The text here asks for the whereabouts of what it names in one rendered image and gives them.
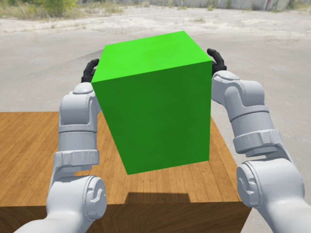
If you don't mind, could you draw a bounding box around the pedestal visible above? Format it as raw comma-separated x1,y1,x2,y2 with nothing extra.
0,111,252,233

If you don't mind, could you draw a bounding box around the left robot hand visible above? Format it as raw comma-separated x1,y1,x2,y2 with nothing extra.
81,59,99,83

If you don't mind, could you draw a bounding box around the right robot upper arm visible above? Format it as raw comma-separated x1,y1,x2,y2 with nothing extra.
237,156,311,233

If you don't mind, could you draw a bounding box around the left robot upper arm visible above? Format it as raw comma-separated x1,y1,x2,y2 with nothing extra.
14,175,107,233

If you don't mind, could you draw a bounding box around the robot right forearm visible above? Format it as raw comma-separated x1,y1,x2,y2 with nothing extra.
211,70,305,194

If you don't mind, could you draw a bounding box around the right robot hand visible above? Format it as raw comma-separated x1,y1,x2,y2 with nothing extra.
207,49,226,77

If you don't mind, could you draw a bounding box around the robot left forearm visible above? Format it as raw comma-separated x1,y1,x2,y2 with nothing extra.
46,82,101,210

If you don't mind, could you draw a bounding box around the carton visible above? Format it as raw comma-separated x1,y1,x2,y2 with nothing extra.
91,31,212,175

